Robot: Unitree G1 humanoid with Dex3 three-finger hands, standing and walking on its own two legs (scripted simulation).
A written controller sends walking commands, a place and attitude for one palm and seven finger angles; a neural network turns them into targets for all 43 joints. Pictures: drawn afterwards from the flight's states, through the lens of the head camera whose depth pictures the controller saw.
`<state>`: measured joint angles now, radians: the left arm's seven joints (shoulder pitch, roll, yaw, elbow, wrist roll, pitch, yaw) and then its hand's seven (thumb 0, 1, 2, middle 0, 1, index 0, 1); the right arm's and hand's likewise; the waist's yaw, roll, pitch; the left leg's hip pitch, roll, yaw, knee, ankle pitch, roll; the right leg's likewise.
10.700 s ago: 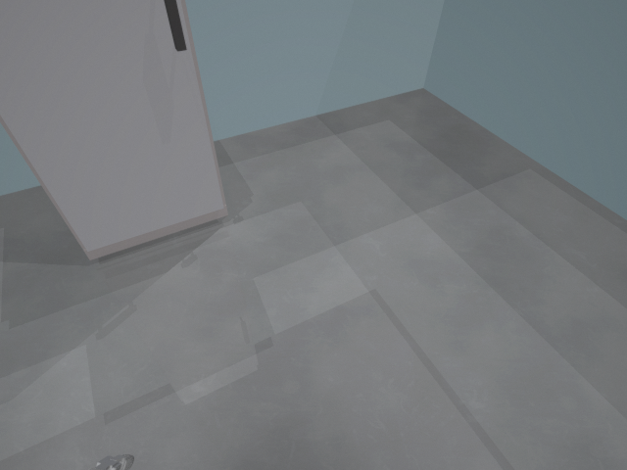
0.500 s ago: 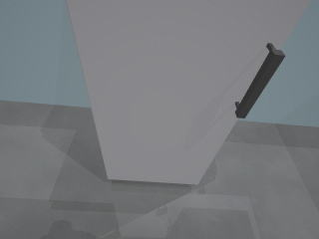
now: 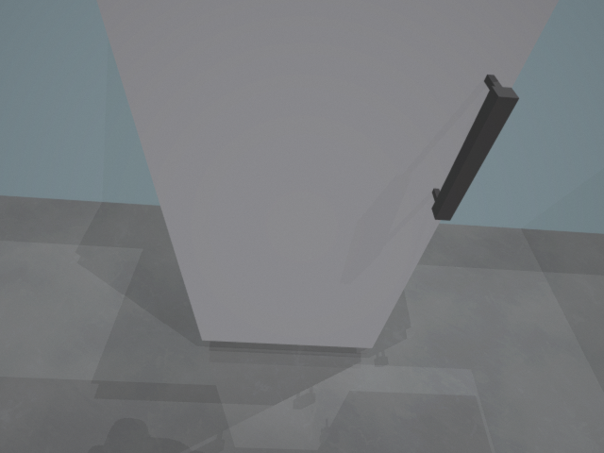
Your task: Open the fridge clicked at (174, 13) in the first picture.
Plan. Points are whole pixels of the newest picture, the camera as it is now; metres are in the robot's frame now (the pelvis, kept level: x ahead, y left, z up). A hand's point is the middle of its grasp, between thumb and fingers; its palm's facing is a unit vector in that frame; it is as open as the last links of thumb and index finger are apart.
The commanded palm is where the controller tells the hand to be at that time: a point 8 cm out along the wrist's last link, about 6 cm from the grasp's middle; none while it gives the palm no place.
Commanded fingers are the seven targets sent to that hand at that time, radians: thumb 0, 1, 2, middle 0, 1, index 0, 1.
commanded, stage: look again from close up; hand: right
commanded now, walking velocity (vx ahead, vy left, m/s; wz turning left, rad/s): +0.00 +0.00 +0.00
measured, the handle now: (463, 153) +0.53 -0.21 +0.14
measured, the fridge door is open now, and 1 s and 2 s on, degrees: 0 0 0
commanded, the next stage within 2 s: raise the hand to about handle height in 0.26 s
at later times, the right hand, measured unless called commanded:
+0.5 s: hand out of the picture +0.13 -0.20 -0.08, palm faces +0.24 +0.94 -0.24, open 7.3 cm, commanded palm +0.11 -0.23 -0.05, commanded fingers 0.00 -0.71 -0.82 0.21 0.42 0.21 0.42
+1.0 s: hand (512, 442) +0.15 -0.21 +0.04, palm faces +0.05 +1.00 -0.08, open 9.9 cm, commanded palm +0.13 -0.27 +0.03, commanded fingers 0.00 -0.13 -0.57 0.25 0.80 0.25 0.80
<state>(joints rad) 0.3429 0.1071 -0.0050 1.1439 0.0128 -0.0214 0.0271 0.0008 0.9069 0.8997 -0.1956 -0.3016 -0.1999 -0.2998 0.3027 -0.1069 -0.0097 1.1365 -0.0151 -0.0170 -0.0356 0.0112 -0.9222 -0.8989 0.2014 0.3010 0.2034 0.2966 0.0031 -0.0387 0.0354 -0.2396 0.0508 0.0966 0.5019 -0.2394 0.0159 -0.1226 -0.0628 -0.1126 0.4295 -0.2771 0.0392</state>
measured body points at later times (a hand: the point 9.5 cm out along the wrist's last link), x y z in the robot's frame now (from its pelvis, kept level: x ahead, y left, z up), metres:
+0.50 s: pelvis +0.00 +0.00 -0.01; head +0.00 +0.02 +0.44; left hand +0.04 +0.24 -0.15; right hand +0.11 -0.25 -0.06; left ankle +0.02 +0.11 -0.74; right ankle -0.03 -0.14 -0.74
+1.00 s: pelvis -0.03 -0.03 -0.06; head +0.00 -0.04 +0.39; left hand +0.21 +0.16 -0.11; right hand +0.14 -0.27 +0.04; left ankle +0.02 +0.11 -0.74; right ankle -0.03 -0.14 -0.74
